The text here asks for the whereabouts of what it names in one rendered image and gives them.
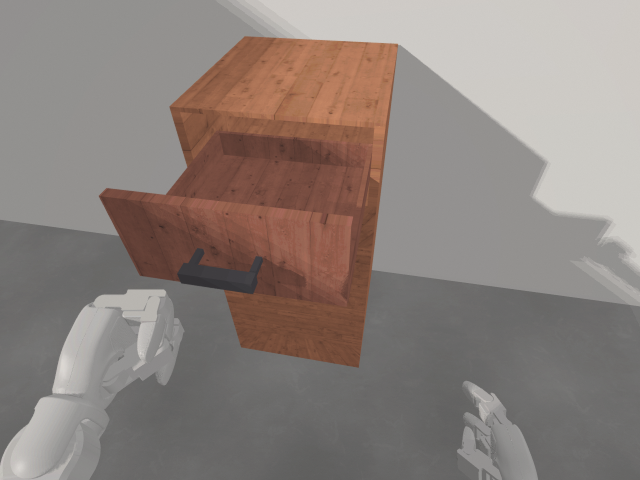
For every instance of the handle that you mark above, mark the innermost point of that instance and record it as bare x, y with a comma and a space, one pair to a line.
219, 278

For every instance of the robot left hand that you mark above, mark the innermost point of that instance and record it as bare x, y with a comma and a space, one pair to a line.
139, 325

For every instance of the robot right hand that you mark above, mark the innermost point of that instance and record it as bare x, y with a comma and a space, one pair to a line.
505, 454

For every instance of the cabinet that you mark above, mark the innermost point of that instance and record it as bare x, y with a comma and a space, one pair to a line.
316, 89

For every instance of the left robot forearm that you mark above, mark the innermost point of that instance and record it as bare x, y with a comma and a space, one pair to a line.
61, 441

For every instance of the drawer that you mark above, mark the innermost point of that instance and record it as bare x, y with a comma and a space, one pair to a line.
296, 202

